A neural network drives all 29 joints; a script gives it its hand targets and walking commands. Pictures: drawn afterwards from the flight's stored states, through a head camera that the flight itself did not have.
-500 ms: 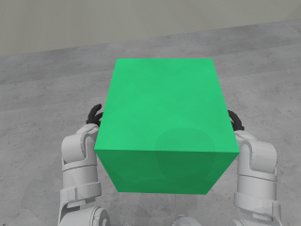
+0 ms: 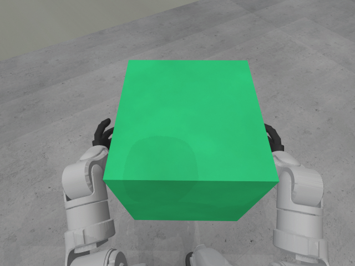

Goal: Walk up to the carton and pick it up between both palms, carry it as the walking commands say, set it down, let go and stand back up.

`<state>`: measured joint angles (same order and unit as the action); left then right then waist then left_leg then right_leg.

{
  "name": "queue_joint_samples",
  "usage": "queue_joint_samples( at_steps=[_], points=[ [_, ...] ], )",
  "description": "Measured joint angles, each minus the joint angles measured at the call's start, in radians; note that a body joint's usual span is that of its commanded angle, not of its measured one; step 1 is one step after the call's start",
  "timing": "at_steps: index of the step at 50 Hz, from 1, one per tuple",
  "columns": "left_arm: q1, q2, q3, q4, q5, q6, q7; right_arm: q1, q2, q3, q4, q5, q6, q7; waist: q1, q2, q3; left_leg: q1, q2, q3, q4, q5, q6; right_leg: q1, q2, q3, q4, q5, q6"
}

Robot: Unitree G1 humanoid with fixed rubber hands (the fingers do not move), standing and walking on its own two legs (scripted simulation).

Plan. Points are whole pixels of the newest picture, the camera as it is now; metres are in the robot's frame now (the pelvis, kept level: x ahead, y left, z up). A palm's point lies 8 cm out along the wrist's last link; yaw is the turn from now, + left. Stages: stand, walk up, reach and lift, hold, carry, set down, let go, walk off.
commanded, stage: carry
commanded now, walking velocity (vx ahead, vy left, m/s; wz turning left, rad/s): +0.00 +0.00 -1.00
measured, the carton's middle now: (186, 146) +0.38 +0.01 +0.03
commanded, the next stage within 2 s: none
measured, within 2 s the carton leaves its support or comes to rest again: neither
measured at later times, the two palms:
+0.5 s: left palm (190, 138) +0.37 +0.00 +0.07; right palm out of the picture +0.21 -0.32 +0.08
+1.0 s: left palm (292, 163) +0.31 -0.21 +0.07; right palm out of the picture +0.03 -0.42 +0.08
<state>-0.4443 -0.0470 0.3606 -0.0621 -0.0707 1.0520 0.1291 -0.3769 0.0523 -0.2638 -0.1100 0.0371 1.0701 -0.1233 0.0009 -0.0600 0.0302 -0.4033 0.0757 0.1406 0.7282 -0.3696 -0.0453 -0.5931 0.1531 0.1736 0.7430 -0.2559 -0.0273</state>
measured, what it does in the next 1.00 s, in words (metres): steps on the spot, turning right: right foot, then left foot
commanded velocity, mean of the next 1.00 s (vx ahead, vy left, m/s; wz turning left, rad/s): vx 0.00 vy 0.00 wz -1.00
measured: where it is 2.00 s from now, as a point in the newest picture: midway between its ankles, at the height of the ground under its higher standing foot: outside the picture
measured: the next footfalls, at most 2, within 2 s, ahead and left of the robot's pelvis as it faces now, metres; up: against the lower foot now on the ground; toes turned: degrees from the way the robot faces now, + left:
right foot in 0.16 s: +0.08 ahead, -0.13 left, +0.00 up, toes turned -6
left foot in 0.40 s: +0.05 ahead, +0.09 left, +0.00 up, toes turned -14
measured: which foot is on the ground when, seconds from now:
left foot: down 0.00-0.20, up 0.22-0.38, down 0.40-0.64, up 0.66-0.90, down 0.92-1.00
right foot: up 0.00-0.14, down 0.16-0.42, up 0.44-0.60, down 0.62-0.96, up 0.98-1.00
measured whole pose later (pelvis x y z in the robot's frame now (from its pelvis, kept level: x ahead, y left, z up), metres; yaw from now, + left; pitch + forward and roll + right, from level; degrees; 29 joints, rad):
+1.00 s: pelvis -0.04 -0.06 +0.01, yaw -52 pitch +7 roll +2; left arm -0.43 -0.04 0.35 -0.12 -0.11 1.01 0.13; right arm -0.39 0.07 -0.28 -0.18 0.04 1.05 -0.12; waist 0.00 -0.06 0.04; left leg -0.40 0.04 0.14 0.66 -0.34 -0.02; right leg -0.63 0.21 0.20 0.80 -0.33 -0.06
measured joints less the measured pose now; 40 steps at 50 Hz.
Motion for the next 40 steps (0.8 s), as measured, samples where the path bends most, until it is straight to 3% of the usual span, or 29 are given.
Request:
queue_joint_samples(
  at_steps=[3, 8, 10, 11, 14, 19, 20, 22, 25, 28, 31, 33, 34, 37, 40],
  points=[
    [0.032, 0.014, 0.000, -0.037, -0.019, -0.005, 0.001, -0.016, 0.010, 0.011, 0.002, 0.000, -0.003, -0.006, 0.000, -0.002, 0.000, 0.033, 0.037, 0.053, 0.020, -0.055, 0.018, -0.022, -0.025, -0.060, 0.176, -0.183, 0.000],
    [0.002, 0.043, 0.000, -0.055, -0.030, -0.004, 0.001, -0.060, 0.016, 0.010, 0.008, 0.000, -0.019, -0.007, 0.004, 0.001, -0.012, 0.045, 0.106, 0.153, 0.112, -0.130, -0.012, -0.001, -0.114, -0.087, 0.147, -0.151, 0.000],
    [-0.013, 0.031, -0.001, -0.045, -0.018, -0.003, 0.002, -0.052, 0.015, -0.006, 0.009, 0.000, -0.027, -0.001, 0.003, 0.033, -0.007, 0.035, 0.158, 0.148, 0.198, -0.149, -0.030, 0.001, -0.079, -0.098, 0.155, -0.078, -0.001],
    [-0.020, 0.017, -0.001, -0.032, -0.005, -0.002, 0.002, -0.037, 0.015, -0.017, 0.009, 0.000, -0.029, 0.005, 0.001, 0.037, -0.006, 0.017, 0.156, 0.115, 0.253, -0.158, -0.048, 0.001, -0.066, -0.096, 0.168, -0.087, -0.004],
    [-0.011, -0.012, 0.000, -0.014, 0.020, 0.005, 0.002, -0.005, 0.009, -0.026, 0.009, 0.002, -0.018, 0.014, -0.003, 0.037, -0.003, -0.042, 0.077, 0.016, 0.360, -0.281, -0.076, 0.000, -0.043, -0.059, 0.139, -0.081, -0.009],
    [-0.009, -0.017, 0.002, -0.014, 0.014, 0.002, 0.001, -0.002, 0.008, -0.028, -0.009, 0.003, -0.007, 0.009, -0.005, 0.038, 0.011, -0.043, -0.008, -0.024, 0.132, -0.248, -0.079, -0.002, 0.007, 0.009, -0.007, 0.035, -0.009],
    [-0.010, -0.017, 0.000, -0.014, 0.007, -0.004, 0.001, 0.001, 0.008, -0.028, -0.023, 0.003, -0.007, 0.007, -0.005, 0.037, 0.010, -0.028, -0.011, -0.025, 0.051, -0.196, -0.070, -0.004, 0.018, 0.015, -0.026, 0.052, -0.009],
    [-0.002, -0.006, -0.003, -0.025, -0.010, -0.012, 0.001, 0.008, 0.016, -0.021, -0.039, 0.003, -0.014, 0.003, -0.005, 0.002, 0.017, -0.006, -0.016, -0.002, -0.008, -0.026, -0.009, -0.003, 0.021, 0.028, -0.018, 0.055, -0.008],
    [0.023, 0.010, -0.005, -0.060, -0.026, -0.016, 0.001, -0.012, 0.024, -0.012, -0.038, 0.003, -0.016, -0.001, -0.004, -0.002, 0.017, 0.029, 0.010, 0.048, 0.010, -0.053, 0.028, -0.035, -0.002, -0.039, 0.206, -0.175, -0.007],
    [0.018, 0.026, -0.005, -0.077, -0.031, -0.016, 0.001, -0.039, 0.027, -0.010, -0.030, 0.003, -0.022, -0.001, 0.002, -0.003, 0.008, 0.056, 0.047, 0.112, 0.036, -0.088, 0.015, -0.040, -0.073, -0.088, 0.269, -0.178, -0.007],
    [0.006, 0.040, -0.006, -0.077, -0.032, -0.009, 0.001, -0.056, 0.027, -0.007, -0.015, 0.003, -0.027, -0.002, 0.005, -0.001, -0.021, 0.056, 0.098, 0.179, 0.105, -0.140, -0.011, -0.022, -0.122, -0.090, 0.180, -0.166, -0.008],
    [-0.003, 0.026, -0.007, -0.066, -0.020, -0.007, 0.002, -0.047, 0.025, -0.019, -0.017, 0.003, -0.026, 0.001, 0.005, 0.035, -0.022, 0.047, 0.162, 0.183, 0.194, -0.173, -0.031, -0.015, -0.086, -0.107, 0.176, -0.106, -0.007],
    [-0.010, 0.012, -0.007, -0.049, -0.008, -0.006, 0.002, -0.032, 0.021, -0.028, -0.015, 0.003, -0.026, 0.006, 0.003, 0.045, -0.021, 0.026, 0.168, 0.153, 0.260, -0.165, -0.047, -0.014, -0.071, -0.107, 0.189, -0.111, -0.013],
    [-0.010, -0.017, -0.009, -0.012, 0.021, 0.001, 0.002, 0.007, 0.008, -0.034, -0.010, 0.003, -0.015, 0.016, 0.000, 0.042, -0.015, -0.058, 0.091, 0.042, 0.448, -0.295, -0.076, -0.015, -0.048, -0.076, 0.172, -0.103, -0.029],
    [0.008, -0.026, -0.001, -0.012, 0.024, 0.004, 0.001, 0.002, 0.007, -0.034, 0.000, 0.004, 0.001, 0.012, -0.001, 0.043, -0.003, -0.087, 0.018, -0.005, 0.384, -0.307, -0.077, -0.013, -0.013, -0.020, 0.081, -0.031, -0.031]
  ],
)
